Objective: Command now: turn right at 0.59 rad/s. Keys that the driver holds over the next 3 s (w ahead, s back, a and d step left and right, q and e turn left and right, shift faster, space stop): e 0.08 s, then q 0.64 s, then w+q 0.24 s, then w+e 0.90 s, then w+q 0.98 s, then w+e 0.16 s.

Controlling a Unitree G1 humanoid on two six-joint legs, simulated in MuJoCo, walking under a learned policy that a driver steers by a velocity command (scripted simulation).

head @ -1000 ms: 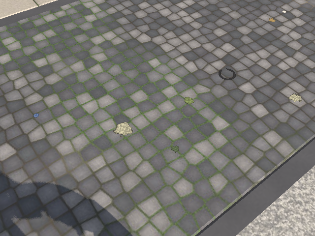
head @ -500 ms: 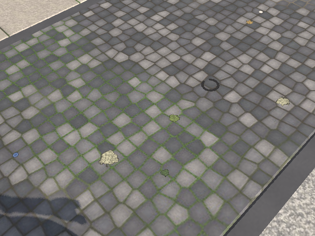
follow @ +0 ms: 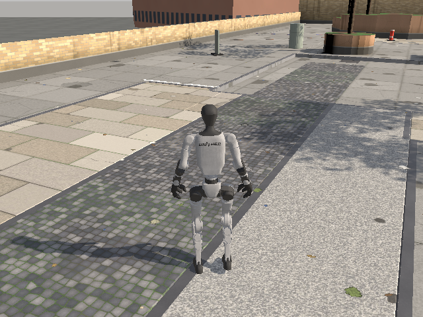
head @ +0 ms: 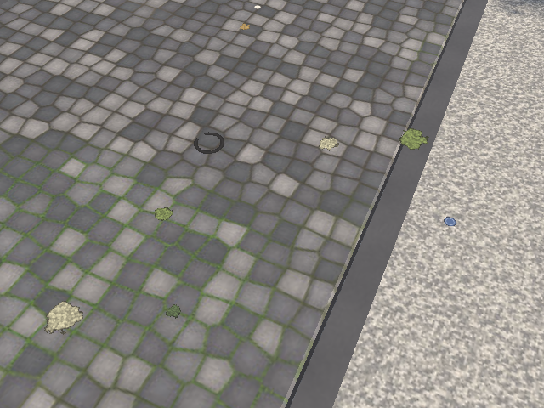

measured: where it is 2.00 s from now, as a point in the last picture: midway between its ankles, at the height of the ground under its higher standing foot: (258, 374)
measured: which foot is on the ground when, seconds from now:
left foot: down 0.00-0.10, up 0.12-0.62, down 0.64-1.00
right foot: up 0.00-0.08, down 0.10-0.64, up 0.66-1.00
